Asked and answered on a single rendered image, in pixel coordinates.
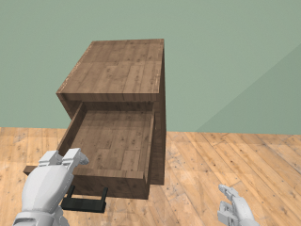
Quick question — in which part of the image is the left robot hand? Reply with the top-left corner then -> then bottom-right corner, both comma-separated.
22,148 -> 89,226

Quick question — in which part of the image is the left robot forearm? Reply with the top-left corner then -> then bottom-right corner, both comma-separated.
12,210 -> 55,226

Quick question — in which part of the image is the handle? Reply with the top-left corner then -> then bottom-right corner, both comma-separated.
60,185 -> 108,214

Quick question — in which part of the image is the right robot hand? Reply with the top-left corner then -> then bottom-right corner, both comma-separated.
217,184 -> 255,226

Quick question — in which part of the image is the drawer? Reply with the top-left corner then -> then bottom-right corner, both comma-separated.
23,100 -> 156,200

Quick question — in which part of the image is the cabinet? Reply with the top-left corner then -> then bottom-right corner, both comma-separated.
55,39 -> 166,186

